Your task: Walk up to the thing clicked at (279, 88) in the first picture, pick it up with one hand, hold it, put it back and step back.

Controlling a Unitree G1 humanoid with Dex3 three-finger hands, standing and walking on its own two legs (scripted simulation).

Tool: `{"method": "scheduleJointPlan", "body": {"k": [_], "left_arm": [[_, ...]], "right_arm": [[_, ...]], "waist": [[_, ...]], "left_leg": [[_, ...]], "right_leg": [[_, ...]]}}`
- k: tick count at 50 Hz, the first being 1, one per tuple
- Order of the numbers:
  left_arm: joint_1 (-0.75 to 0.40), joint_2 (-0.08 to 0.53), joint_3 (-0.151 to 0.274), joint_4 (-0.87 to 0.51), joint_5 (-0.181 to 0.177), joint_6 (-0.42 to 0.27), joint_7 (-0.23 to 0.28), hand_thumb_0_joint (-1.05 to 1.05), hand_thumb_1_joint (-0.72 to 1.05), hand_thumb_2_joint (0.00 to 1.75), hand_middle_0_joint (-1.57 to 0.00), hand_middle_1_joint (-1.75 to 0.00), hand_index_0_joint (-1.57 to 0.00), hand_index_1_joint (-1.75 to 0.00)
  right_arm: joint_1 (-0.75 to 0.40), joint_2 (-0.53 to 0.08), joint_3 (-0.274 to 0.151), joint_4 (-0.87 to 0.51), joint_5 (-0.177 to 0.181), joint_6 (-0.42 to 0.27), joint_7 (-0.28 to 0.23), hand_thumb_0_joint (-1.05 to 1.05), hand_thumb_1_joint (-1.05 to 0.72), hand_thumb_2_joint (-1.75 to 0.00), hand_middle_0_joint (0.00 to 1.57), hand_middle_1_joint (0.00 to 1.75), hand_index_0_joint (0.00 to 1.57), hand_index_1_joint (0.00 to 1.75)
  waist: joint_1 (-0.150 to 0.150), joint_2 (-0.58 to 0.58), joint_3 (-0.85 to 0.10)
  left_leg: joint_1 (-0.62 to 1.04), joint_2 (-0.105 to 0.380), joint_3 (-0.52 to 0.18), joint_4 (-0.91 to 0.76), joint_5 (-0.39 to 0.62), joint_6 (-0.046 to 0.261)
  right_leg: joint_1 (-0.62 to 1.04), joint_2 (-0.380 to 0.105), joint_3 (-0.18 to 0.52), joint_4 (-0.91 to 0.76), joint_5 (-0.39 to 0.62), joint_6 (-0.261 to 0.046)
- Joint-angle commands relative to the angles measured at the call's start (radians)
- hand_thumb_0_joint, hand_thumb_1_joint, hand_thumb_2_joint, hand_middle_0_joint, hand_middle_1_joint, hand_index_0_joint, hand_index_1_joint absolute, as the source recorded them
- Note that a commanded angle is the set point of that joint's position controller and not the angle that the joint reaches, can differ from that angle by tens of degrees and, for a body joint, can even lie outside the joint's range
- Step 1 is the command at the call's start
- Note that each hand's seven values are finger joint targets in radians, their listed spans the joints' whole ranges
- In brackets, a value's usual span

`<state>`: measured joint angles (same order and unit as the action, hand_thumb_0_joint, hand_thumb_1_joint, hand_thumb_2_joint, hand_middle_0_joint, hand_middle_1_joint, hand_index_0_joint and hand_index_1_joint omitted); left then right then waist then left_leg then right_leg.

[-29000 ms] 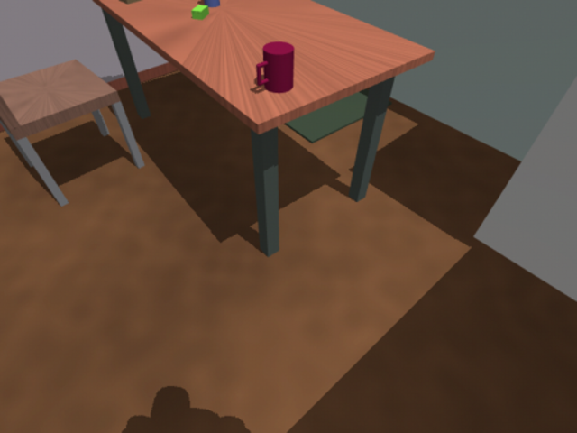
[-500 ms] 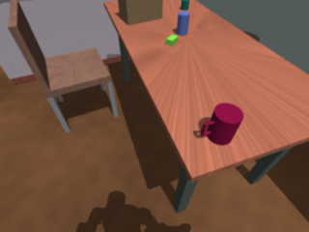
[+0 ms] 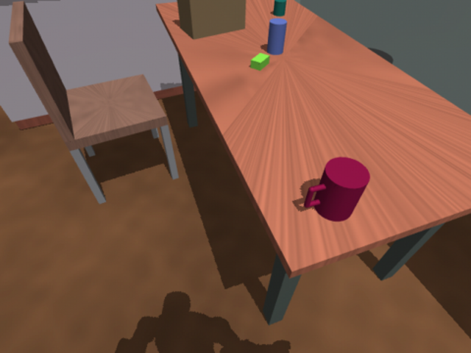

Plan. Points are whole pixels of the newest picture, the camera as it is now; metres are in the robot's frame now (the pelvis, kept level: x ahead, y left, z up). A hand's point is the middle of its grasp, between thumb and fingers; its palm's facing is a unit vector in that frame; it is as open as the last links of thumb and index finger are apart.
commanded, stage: stand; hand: right
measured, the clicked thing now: (332, 191) +0.44 -0.19 +0.01
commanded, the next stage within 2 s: step back in 0.48 s
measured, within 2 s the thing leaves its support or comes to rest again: neither
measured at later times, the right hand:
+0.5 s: hand out of the picture +0.07 -0.25 -0.16, palm faces -0.01 +0.94 -0.33, open 7.4 cm
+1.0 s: hand out of the picture -0.05 -0.22 -0.15, palm faces -0.01 +0.90 -0.44, open 7.4 cm
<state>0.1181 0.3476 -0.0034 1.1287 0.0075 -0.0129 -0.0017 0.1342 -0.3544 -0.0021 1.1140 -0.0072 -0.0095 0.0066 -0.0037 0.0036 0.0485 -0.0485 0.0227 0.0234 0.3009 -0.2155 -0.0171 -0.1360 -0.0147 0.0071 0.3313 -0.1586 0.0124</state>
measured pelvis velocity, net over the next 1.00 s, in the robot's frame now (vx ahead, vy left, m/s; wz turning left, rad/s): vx -0.09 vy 0.05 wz -0.02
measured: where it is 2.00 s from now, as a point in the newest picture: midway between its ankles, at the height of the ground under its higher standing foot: outside the picture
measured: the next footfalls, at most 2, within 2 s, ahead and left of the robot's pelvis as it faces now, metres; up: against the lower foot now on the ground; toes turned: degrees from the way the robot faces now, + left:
right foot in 1.26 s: -0.13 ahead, -0.08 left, +0.00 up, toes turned -2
left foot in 1.62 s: -0.20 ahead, +0.16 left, +0.00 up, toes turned -4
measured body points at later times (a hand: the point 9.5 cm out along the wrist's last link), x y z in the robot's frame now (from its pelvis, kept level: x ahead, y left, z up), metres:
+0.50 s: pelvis +0.00 +0.00 +0.00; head +0.01 +0.00 +0.45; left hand +0.07 +0.30 -0.13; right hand +0.07 -0.30 -0.14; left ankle -0.03 +0.13 -0.75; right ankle +0.01 -0.13 -0.75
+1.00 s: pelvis -0.09 +0.05 -0.02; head -0.02 +0.09 +0.43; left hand +0.06 +0.36 -0.16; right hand -0.05 -0.27 -0.12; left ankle -0.09 +0.15 -0.75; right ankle -0.09 -0.09 -0.67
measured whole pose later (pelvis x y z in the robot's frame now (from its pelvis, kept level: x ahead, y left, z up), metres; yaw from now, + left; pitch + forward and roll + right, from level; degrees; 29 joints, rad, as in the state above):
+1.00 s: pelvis -0.09 +0.05 -0.02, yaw -1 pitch -1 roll -2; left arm 0.04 0.41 0.06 0.89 0.01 0.07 0.02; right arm 0.19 -0.35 -0.05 0.96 -0.03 0.03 0.00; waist -0.02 -0.06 0.18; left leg -0.25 0.00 0.00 0.59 -0.32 0.04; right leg -0.51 0.14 0.17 1.15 -0.50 -0.01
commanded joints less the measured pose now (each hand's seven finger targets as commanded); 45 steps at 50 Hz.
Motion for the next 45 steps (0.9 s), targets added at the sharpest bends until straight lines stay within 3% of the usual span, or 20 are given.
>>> {"method": "scheduleJointPlan", "body": {"k": [1,17,23,24,25,27,29,31,32,33,34,36,38,39,40,41,42,43,44,45], "left_arm": [[-0.029,0.215,0.039,-0.061,0.0,-0.018,0.013,0.0,0.9,0.9,-0.2,-0.3,-0.2,-0.3],[-0.028,0.215,0.039,-0.059,0.0,-0.015,0.012,0.0,0.9,0.9,-0.2,-0.3,-0.2,-0.3],[-0.025,0.216,0.039,-0.062,0.001,-0.017,0.012,0.0,0.9,0.9,-0.2,-0.3,-0.2,-0.3],[-0.038,0.272,0.085,-0.099,-0.009,-0.005,0.016,0.0,0.9,0.9,-0.2,-0.3,-0.2,-0.3],[-0.021,0.266,0.087,-0.11,-0.012,0.0,0.021,0.0,0.9,0.9,-0.2,-0.3,-0.2,-0.3],[-0.011,0.256,0.091,-0.13,-0.012,0.004,0.025,0.0,0.9,0.9,-0.2,-0.3,-0.2,-0.3],[-0.017,0.263,0.096,-0.156,-0.009,0.011,0.024,0.0,0.9,0.9,-0.2,-0.3,-0.2,-0.3],[-0.025,0.293,0.106,-0.183,-0.007,0.017,0.025,0.0,0.9,0.9,-0.2,-0.3,-0.2,-0.3],[-0.044,0.31,0.111,-0.199,-0.001,0.021,0.027,0.0,0.9,0.9,-0.2,-0.3,-0.2,-0.3],[-0.057,0.318,0.115,-0.217,0.008,0.023,0.03,0.0,0.9,0.9,-0.2,-0.3,-0.2,-0.3],[-0.066,0.324,0.118,-0.234,0.021,0.024,0.03,0.0,0.9,0.9,-0.2,-0.3,-0.2,-0.3],[-0.124,0.317,0.119,-0.268,0.029,0.027,0.028,0.0,0.9,0.9,-0.2,-0.3,-0.2,-0.3],[-0.171,0.303,0.11,-0.302,0.033,0.032,0.03,0.0,0.9,0.9,-0.2,-0.3,-0.2,-0.3],[-0.159,0.284,0.103,-0.308,0.029,0.038,0.028,0.0,0.9,0.9,-0.2,-0.3,-0.2,-0.3],[-0.151,0.269,0.097,-0.318,0.019,0.046,0.024,0.0,0.9,0.9,-0.2,-0.3,-0.2,-0.3],[-0.143,0.22,0.088,-0.334,0.007,0.054,0.023,0.0,0.9,0.9,-0.2,-0.3,-0.2,-0.3],[-0.138,0.194,0.09,-0.338,0.004,0.059,0.029,0.0,0.9,0.9,-0.2,-0.3,-0.2,-0.3],[-0.079,0.213,0.097,-0.316,0.01,0.072,0.034,0.0,0.9,0.9,-0.2,-0.3,-0.2,-0.3],[-0.05,0.211,0.095,-0.321,0.013,0.071,0.041,0.0,0.9,0.9,-0.2,-0.3,-0.2,-0.3],[-0.086,0.23,0.104,-0.313,0.022,0.072,0.043,0.0,0.9,0.9,-0.2,-0.3,-0.2,-0.3]], "right_arm": [[-0.025,-0.207,-0.038,-0.053,-0.002,-0.018,-0.016,0.0,-0.9,-0.9,0.2,0.3,0.2,0.3],[-0.022,-0.206,-0.039,-0.05,-0.004,-0.017,-0.016,0.0,-0.9,-0.9,0.2,0.3,0.2,0.3],[-0.028,-0.211,-0.042,-0.055,-0.002,-0.019,-0.016,0.0,-0.9,-0.9,0.2,0.3,0.2,0.3],[-0.053,-0.257,-0.067,-0.058,-0.002,0.0,-0.017,0.0,-0.9,-0.9,0.2,0.3,0.2,0.3],[-0.035,-0.249,-0.069,-0.072,0.005,0.006,-0.018,0.0,-0.9,-0.9,0.2,0.3,0.2,0.3],[-0.018,-0.236,-0.072,-0.084,0.009,0.013,-0.017,0.0,-0.9,-0.9,0.2,0.3,0.2,0.3],[-0.024,-0.233,-0.081,-0.105,0.012,0.021,-0.016,0.0,-0.9,-0.9,0.2,0.3,0.2,0.3],[-0.006,-0.217,-0.079,-0.12,0.012,0.031,-0.016,0.0,-0.9,-0.9,0.2,0.3,0.2,0.3],[0.002,-0.214,-0.082,-0.129,0.009,0.038,-0.014,0.0,-0.9,-0.9,0.2,0.3,0.2,0.3],[0.018,-0.205,-0.086,-0.135,0.007,0.047,-0.012,0.0,-0.9,-0.9,0.2,0.3,0.2,0.3],[0.04,-0.202,-0.088,-0.143,0.003,0.055,-0.011,0.0,-0.9,-0.9,0.2,0.3,0.2,0.3],[0.082,-0.205,-0.094,-0.152,0.008,0.057,-0.004,0.0,-0.9,-0.9,0.2,0.3,0.2,0.3],[0.138,-0.217,-0.105,-0.156,0.011,0.049,-0.006,0.0,-0.9,-0.9,0.2,0.3,0.2,0.3],[0.14,-0.216,-0.106,-0.157,0.007,0.041,-0.009,0.0,-0.9,-0.9,0.2,0.3,0.2,0.3],[0.147,-0.23,-0.11,-0.164,-0.006,0.032,-0.013,0.0,-0.9,-0.9,0.2,0.3,0.2,0.3],[0.124,-0.296,-0.128,-0.169,-0.026,0.026,-0.016,0.0,-0.9,-0.9,0.2,0.3,0.2,0.3],[0.102,-0.348,-0.141,-0.184,-0.036,0.023,-0.019,0.0,-0.9,-0.9,0.2,0.3,0.2,0.3],[0.067,-0.335,-0.138,-0.202,-0.044,0.021,-0.021,0.0,-0.9,-0.9,0.2,0.3,0.2,0.3],[0.036,-0.379,-0.138,-0.234,-0.034,0.021,-0.022,0.0,-0.9,-0.9,0.2,0.3,0.2,0.3],[0.009,-0.369,-0.142,-0.245,-0.034,0.02,-0.025,0.0,-0.9,-0.9,0.2,0.3,0.2,0.3]], "waist": [[0.004,-0.004,-0.062],[0.004,-0.005,-0.041],[0.005,-0.009,-0.078],[0.022,-0.028,0.044],[0.017,-0.024,0.008],[0.013,-0.033,-0.044],[0.012,-0.048,-0.105],[0.013,-0.089,-0.137],[0.011,-0.133,-0.132],[0.016,-0.185,-0.123],[0.016,-0.21,-0.106],[-0.015,-0.218,-0.105],[-0.047,-0.23,-0.135],[-0.044,-0.179,-0.139],[-0.058,-0.083,-0.129],[-0.046,0.157,-0.106],[-0.03,0.23,-0.069],[0.004,0.106,-0.066],[-0.012,0.19,-0.072],[-0.022,0.171,-0.055]], "left_leg": [[-0.036,0.116,-0.079,-0.056,0.129,0.032],[-0.043,0.114,-0.075,-0.062,0.11,0.031],[-0.002,0.119,-0.075,-0.053,0.15,0.036],[-0.079,0.109,-0.081,0.041,0.286,0.058],[-0.069,0.113,-0.065,0.076,0.339,0.065],[-0.069,0.103,-0.054,0.121,0.339,0.074],[-0.062,0.069,-0.035,0.212,0.26,0.074],[-0.083,0.009,-0.013,0.331,0.139,0.057],[-0.123,-0.03,-0.003,0.414,-0.003,0.052],[-0.166,-0.065,-0.003,0.52,-0.259,0.05],[-0.194,-0.053,-0.046,0.594,-0.37,0.056],[-0.176,-0.024,-0.095,0.611,-0.371,0.073],[-0.15,-0.002,-0.099,0.503,-0.258,0.076],[-0.142,-0.014,-0.063,0.358,-0.153,0.067],[-0.125,0.021,-0.077,0.171,0.037,0.058],[-0.106,0.142,-0.276,0.063,0.28,0.077],[-0.041,0.246,-0.413,0.039,0.475,0.126],[-0.082,0.285,-0.376,0.069,0.5,0.178],[-0.156,0.363,-0.442,0.056,0.527,0.251],[-0.187,0.359,-0.447,0.048,0.477,0.268]], "right_leg": [[0.041,-0.114,0.088,-0.039,0.181,-0.034],[0.031,-0.115,0.091,-0.038,0.168,-0.035],[0.029,-0.114,0.089,-0.026,0.194,-0.038],[-0.055,-0.092,0.086,0.056,0.332,-0.035],[-0.04,-0.092,0.073,0.081,0.368,-0.045],[-0.015,-0.099,0.077,0.101,0.391,-0.07],[-0.027,-0.135,0.12,0.099,0.394,-0.112],[-0.048,-0.214,0.217,0.064,0.395,-0.177],[-0.062,-0.263,0.269,0.04,0.383,-0.217],[-0.075,-0.318,0.324,0.024,0.381,-0.265],[-0.112,-0.35,0.346,0.017,0.352,-0.292],[-0.179,-0.321,0.272,0.058,0.312,-0.272],[-0.179,-0.276,0.23,0.139,0.312,-0.209],[-0.151,-0.222,0.195,0.192,0.275,-0.174],[-0.164,-0.156,0.144,0.284,0.193,-0.122],[-0.254,-0.006,0.088,0.469,0.017,-0.067],[-0.412,0.139,0.088,0.582,-0.391,-0.043],[-0.382,0.119,0.169,0.687,-0.422,-0.042],[-0.366,0.135,0.18,0.774,-0.483,-0.031],[-0.36,0.134,0.208,0.852,-0.454,-0.035]]}}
